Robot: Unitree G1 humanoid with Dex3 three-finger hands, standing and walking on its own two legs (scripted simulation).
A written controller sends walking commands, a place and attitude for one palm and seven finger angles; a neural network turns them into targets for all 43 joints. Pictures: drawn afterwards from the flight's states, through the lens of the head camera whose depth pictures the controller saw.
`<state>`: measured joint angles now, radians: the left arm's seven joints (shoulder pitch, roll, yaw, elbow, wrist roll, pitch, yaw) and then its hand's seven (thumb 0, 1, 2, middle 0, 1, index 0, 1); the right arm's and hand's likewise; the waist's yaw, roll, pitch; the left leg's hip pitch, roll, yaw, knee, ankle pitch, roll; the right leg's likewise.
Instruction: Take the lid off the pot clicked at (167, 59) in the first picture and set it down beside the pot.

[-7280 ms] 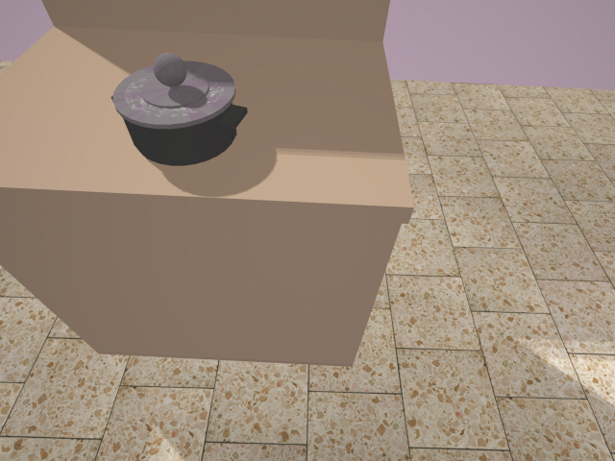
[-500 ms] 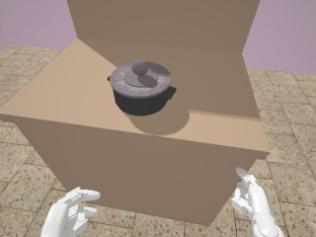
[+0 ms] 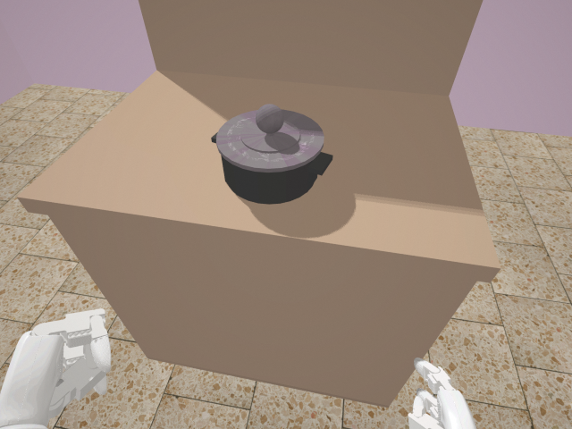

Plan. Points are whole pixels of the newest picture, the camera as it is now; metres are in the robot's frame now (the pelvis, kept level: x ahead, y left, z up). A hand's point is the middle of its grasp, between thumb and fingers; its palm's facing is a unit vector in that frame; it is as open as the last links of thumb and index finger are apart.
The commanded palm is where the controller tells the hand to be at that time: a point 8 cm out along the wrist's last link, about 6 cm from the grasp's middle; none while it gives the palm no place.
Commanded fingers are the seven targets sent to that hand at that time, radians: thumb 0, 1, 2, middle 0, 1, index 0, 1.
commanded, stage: raise the hand higher, near the body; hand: left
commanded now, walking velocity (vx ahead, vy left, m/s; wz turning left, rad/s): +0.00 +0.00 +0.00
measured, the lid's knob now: (269, 118) +0.56 +0.11 +0.16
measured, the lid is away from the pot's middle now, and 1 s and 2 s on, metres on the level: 0.00 0.00 0.00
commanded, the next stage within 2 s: reach forward and open the fingers in 0.60 s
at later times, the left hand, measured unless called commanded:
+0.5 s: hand (87, 305) +0.18 +0.23 +0.17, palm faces +0.36 -0.85 -0.39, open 3.1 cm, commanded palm +0.12 +0.27 +0.19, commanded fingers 0.00 0.90 0.90 -1.30 -1.50 -1.30 -1.50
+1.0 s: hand (71, 259) +0.21 +0.26 +0.19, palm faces +0.32 -0.14 -0.94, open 2.9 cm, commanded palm +0.17 +0.26 +0.24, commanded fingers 0.00 0.43 1.24 -1.19 -0.93 -1.19 -0.93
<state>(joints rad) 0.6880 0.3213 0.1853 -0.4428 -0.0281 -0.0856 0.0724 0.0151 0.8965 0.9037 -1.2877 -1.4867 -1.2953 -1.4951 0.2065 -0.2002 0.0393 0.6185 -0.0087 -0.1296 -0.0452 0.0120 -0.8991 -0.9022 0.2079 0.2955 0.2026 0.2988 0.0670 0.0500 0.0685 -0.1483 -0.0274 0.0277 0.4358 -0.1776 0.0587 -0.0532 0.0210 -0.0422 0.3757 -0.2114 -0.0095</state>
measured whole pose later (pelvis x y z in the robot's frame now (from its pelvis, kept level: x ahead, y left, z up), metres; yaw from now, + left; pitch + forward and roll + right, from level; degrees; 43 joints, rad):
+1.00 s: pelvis +0.00 +0.00 -0.01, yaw -1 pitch -3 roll -1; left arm 0.35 0.63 0.22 -0.60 0.59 0.19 0.06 0.01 0.69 1.05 -1.26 -1.25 -1.27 -1.25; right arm 0.05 -0.30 0.03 0.56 0.01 0.14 -0.01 0.01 -0.90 -0.90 0.20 0.29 0.20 0.30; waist 0.12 0.13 0.03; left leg -0.26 -0.03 0.04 0.50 -0.20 0.06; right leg -0.19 0.01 -0.03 0.50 -0.26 -0.01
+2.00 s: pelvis -0.03 +0.00 +0.00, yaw +1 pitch -4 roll +0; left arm -0.47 0.72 0.00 -0.07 0.72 0.16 -0.50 0.00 -0.39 1.74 -0.93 -0.08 -0.93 -0.09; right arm 0.06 -0.30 0.07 0.59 0.04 0.09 -0.02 0.01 -0.90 -0.90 0.20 0.29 0.20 0.30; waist 0.09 0.12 0.05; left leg -0.21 -0.06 0.03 0.37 -0.09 0.07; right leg -0.16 -0.01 -0.04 0.42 -0.19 -0.01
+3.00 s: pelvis +0.01 +0.00 +0.00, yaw +1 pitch +0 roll +0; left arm -0.80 0.61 -0.22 0.15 0.79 0.29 -0.51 0.00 -0.37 1.73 -0.90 -0.08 -0.91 -0.09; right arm 0.05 -0.30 0.07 0.62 0.05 0.15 0.01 0.01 -0.90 -0.90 0.20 0.29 0.20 0.30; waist 0.06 0.11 0.02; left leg -0.24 -0.07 0.03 0.37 -0.13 0.07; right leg -0.19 -0.02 -0.04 0.42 -0.23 0.00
